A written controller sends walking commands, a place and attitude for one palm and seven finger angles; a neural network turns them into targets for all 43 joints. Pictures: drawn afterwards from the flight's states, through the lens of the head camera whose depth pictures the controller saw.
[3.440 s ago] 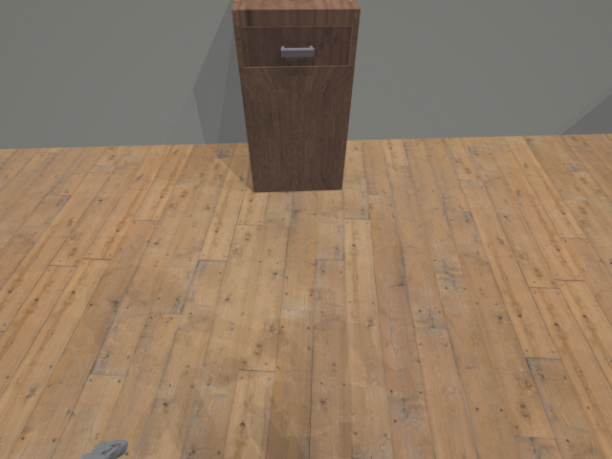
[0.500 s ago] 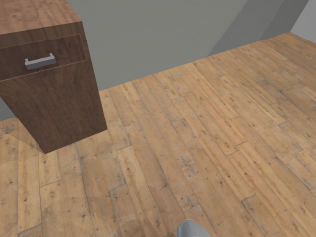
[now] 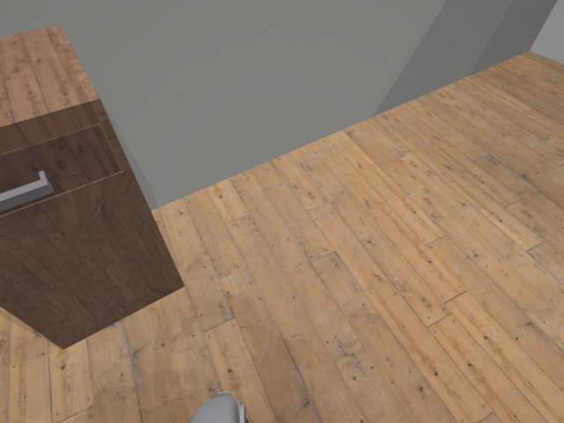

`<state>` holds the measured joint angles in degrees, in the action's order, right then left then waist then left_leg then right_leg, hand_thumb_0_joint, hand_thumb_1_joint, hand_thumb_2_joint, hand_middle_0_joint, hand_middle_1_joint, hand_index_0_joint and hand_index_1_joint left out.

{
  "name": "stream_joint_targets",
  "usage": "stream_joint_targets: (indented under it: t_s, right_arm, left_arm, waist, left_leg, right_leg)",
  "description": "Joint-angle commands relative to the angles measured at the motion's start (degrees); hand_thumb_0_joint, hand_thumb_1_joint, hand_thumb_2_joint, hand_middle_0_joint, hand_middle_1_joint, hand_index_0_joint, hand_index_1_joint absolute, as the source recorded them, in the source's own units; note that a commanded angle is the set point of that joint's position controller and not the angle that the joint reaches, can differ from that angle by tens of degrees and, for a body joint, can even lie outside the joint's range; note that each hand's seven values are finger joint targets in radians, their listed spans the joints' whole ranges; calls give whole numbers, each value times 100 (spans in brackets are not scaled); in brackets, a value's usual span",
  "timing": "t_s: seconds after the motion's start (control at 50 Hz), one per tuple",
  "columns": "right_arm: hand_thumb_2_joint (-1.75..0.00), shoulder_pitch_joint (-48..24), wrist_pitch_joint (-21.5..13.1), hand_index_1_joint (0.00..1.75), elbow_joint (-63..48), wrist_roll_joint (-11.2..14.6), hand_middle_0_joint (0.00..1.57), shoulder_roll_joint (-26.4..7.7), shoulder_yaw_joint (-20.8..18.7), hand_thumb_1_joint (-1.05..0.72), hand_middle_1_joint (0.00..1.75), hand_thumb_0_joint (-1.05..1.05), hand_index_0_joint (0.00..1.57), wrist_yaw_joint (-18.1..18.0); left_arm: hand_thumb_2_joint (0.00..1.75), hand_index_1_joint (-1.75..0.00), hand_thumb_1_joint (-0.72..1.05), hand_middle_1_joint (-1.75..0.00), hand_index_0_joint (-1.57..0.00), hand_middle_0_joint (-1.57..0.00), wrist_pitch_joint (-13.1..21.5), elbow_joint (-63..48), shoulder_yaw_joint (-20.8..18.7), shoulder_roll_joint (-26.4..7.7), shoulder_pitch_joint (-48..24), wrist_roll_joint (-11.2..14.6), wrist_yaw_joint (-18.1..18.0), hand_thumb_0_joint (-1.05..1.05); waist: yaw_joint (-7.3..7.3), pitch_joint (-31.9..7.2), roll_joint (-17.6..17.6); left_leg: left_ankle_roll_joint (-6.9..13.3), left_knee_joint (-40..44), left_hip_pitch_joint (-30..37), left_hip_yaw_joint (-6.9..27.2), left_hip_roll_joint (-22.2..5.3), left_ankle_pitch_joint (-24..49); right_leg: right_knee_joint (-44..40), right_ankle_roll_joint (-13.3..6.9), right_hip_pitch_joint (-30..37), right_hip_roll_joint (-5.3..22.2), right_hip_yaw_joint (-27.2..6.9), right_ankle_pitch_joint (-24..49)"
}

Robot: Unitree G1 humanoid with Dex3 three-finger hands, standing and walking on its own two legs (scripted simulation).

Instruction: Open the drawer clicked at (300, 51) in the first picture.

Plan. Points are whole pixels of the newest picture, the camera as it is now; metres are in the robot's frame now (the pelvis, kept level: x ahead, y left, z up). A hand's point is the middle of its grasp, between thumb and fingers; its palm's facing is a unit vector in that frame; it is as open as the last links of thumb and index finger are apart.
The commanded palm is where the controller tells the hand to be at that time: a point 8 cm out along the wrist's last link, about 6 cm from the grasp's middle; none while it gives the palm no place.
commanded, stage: turn to face it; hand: left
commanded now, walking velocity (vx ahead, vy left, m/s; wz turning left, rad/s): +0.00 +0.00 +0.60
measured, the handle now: (17, 190) +0.55 +0.59 -0.05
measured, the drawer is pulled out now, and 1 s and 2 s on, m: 0.00 0.00 0.00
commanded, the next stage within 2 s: take the last steps up to it in 0.90 s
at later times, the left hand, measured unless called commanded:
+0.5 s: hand out of the picture +0.14 +0.22 -0.15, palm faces +0.27 -0.93 -0.26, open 7.4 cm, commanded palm none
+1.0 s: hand out of the picture +0.01 +0.12 -0.15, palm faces +0.55 -0.79 -0.28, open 7.3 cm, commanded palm none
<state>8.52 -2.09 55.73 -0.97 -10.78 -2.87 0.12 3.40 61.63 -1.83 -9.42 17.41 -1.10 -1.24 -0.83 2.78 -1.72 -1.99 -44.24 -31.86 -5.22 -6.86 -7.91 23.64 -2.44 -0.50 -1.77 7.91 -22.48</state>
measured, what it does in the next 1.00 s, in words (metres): walks ahead, turning left: left foot, then right foot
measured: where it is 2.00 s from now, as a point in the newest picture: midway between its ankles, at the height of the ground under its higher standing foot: (257, 421)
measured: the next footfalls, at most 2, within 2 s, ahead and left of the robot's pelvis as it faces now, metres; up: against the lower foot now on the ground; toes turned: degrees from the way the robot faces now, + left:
left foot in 0.06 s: +0.18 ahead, +0.12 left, +0.00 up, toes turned +10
right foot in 0.60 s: +0.15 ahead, -0.13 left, +0.00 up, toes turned +19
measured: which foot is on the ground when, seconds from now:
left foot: up 0.00-0.04, down 0.06-0.60, up 0.62-1.00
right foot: down 0.00-0.08, up 0.10-0.58, down 0.60-1.00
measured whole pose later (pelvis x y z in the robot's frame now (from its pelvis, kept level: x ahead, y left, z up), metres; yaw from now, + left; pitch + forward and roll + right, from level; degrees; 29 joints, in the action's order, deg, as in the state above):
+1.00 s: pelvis +0.09 -0.06 +0.01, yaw +32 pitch +0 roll +3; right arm 7.9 4.7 55.1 -0.9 -14.6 -4.2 0.9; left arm -0.5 53.9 -1.6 -9.5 16.9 -1.8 -1.4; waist 1.4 4.6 -1.0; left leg -3.8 -49.9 -20.7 -1.4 -2.0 -25.1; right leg 30.6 -1.5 -11.1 6.5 12.2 -18.7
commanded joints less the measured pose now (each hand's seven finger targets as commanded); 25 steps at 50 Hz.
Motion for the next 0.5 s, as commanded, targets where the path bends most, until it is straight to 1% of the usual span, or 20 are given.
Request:
stream_joint_targets:
  t_s: [0.0,0.02,0.04,0.06,0.08,0.1,0.12,0.14,0.16,0.18,0.2,0.22,0.24,0.28,0.32,0.34,0.38,0.42,0.44,0.48]
  right_arm:
    - [-90,751,10,30,-10,-38,20,-264,11,-90,30,0,20,9]
    - [-90,1173,22,30,77,-74,20,-480,-54,-90,30,0,20,4]
    - [-90,1716,17,30,87,-123,20,-935,-160,-90,30,0,20,-15]
    - [-90,1992,29,30,106,-78,20,-1393,-235,-90,30,0,20,-48]
    - [-90,1806,94,30,132,38,20,-1371,-176,-90,30,0,20,-73]
    - [-90,1385,101,30,68,32,20,-1200,-183,-90,30,0,20,-109]
    - [-90,1035,90,30,-110,8,20,-1022,-152,-90,30,0,20,-132]
    - [-90,752,81,30,-216,-6,20,-891,-110,-90,30,0,20,-138]
    - [-90,523,89,30,-255,-6,20,-832,-105,-90,30,0,20,-131]
    - [-90,403,100,30,-308,-5,20,-814,-112,-90,30,0,20,-117]
    - [-90,338,112,30,-363,-1,20,-834,-133,-90,30,0,20,-104]
    - [-90,369,125,30,-390,-5,20,-822,-164,-90,30,0,20,-95]
    - [-90,377,142,30,-421,-4,20,-885,-183,-90,30,0,20,-89]
    - [-90,421,175,30,-466,-17,20,-989,-244,-90,30,0,20,-66]
    - [-90,524,210,30,-483,-28,20,-1031,-302,-90,30,0,20,-58]
    - [-90,589,226,30,-481,-29,20,-1061,-317,-90,30,0,20,-56]
    - [-90,651,253,30,-498,-46,20,-1104,-364,-90,30,0,20,-55]
    - [-90,731,282,30,-487,-51,20,-1148,-398,-90,30,0,20,-59]
    - [-90,739,296,30,-503,-49,20,-1167,-407,-90,30,0,20,-60]
    - [-90,641,338,30,-565,-54,20,-1195,-431,-90,30,0,20,-55]
  left_arm:
    - [90,-30,90,-30,-20,-20,2,-273,-159,-850,361,11,-99,0]
    - [90,-30,90,-30,-20,-20,-41,-346,-171,-900,351,37,-107,0]
    - [90,-30,90,-30,-20,-20,-59,-448,-195,-834,347,116,-116,0]
    - [90,-30,90,-30,-20,-20,-68,-606,-156,-557,652,233,-89,0]
    - [90,-30,90,-30,-20,-20,-153,-741,-157,-711,450,150,-139,0]
    - [90,-30,90,-30,-20,-20,-211,-769,-172,-667,94,127,-149,0]
    - [90,-30,90,-30,-20,-20,-219,-834,-231,-648,-72,74,-101,0]
    - [90,-30,90,-30,-20,-20,-251,-854,-251,-664,-176,57,-46,0]
    - [90,-30,90,-30,-20,-20,-319,-827,-267,-585,-96,41,-23,0]
    - [90,-30,90,-30,-20,-20,-379,-812,-288,-556,-2,38,-14,0]
    - [90,-30,90,-30,-20,-20,-432,-806,-307,-535,101,27,-14,0]
    - [90,-30,90,-30,-20,-20,-468,-833,-335,-544,58,13,-17,0]
    - [90,-30,90,-30,-20,-20,-481,-873,-350,-573,6,8,-13,0]
    - [90,-30,90,-30,-20,-20,-509,-993,-366,-546,-155,-5,-17,0]
    - [90,-30,90,-30,-20,-20,-508,-1124,-377,-566,-399,-5,-23,0]
    - [90,-30,90,-30,-20,-20,-501,-1187,-378,-589,-522,-9,-20,0]
    - [90,-30,90,-30,-20,-20,-493,-1303,-376,-596,-664,6,-25,0]
    - [90,-30,90,-30,-20,-20,-477,-1408,-363,-610,-811,23,-28,0]
    - [90,-30,90,-30,-20,-20,-466,-1448,-350,-625,-838,30,-28,0]
    - [90,-30,90,-30,-20,-20,-462,-1454,-337,-644,-694,70,-46,0]
  waist:
    - [-139,-193,950]
    - [-325,-534,713]
    - [-516,-1059,-293]
    - [-406,-1545,-1641]
    - [-329,-1546,-1013]
    - [-251,-1055,-793]
    - [-144,-742,-594]
    - [-29,-512,-369]
    - [99,-436,-461]
    - [154,-438,-531]
    - [190,-480,-596]
    - [157,-499,-596]
    - [163,-543,-431]
    - [94,-569,-413]
    - [-17,-602,-484]
    - [-47,-619,-549]
    - [-111,-694,-565]
    - [-176,-735,-704]
    - [-173,-730,-785]
    - [-114,-759,-950]
  left_leg:
    - [218,988,1148,-313,561,307]
    - [319,1314,1897,-198,525,1344]
    - [706,1372,3141,764,-299,3763]
    - [1655,1422,3997,2550,-1783,6714]
    - [1895,1825,3574,2630,-1882,5527]
    - [1766,2199,2986,2532,-1648,3840]
    - [1584,2274,2561,2376,-1344,2816]
    - [1404,2385,2169,2070,-1106,2334]
    - [1224,2530,1813,1706,-879,1893]
    - [1112,2663,1505,1566,-718,1381]
    - [1069,2787,1368,1540,-621,889]
    - [1064,2884,1287,1639,-567,512]
    - [1089,2945,1293,1777,-558,226]
    - [1128,2964,1398,1930,-536,-176]
    - [1186,2914,1647,2186,-531,-312]
    - [1196,2893,1698,2302,-518,-331]
    - [1252,2796,1915,2502,-536,-231]
    - [1259,2653,2057,2680,-493,120]
    - [1264,2585,2027,2747,-485,361]
    - [1222,2505,1835,2902,-402,553]
  right_leg:
    - [974,-48,62,1376,-5,5983]
    - [1888,125,-172,1329,108,5644]
    - [3119,382,-1118,892,266,3612]
    - [4913,567,-2345,212,-19,-1450]
    - [5410,499,-2418,349,-734,-1540]
    - [5444,511,-2699,529,-832,-1082]
    - [5327,545,-2928,646,-883,-759]
    - [5105,586,-2902,721,-874,-476]
    - [4802,612,-2692,749,-841,-257]
    - [4588,623,-2479,718,-777,-127]
    - [4460,646,-2419,705,-738,17]
    - [4338,662,-2412,689,-732,109]
    - [4204,677,-2443,677,-732,148]
    - [3893,717,-2571,647,-716,163]
    - [3561,738,-2736,599,-742,96]
    - [3444,745,-2770,581,-758,67]
    - [3120,736,-2783,512,-791,-85]
    - [2746,712,-2693,410,-806,-248]
    - [2551,697,-2575,357,-815,-310]
    - [2037,634,-2111,241,-815,-338]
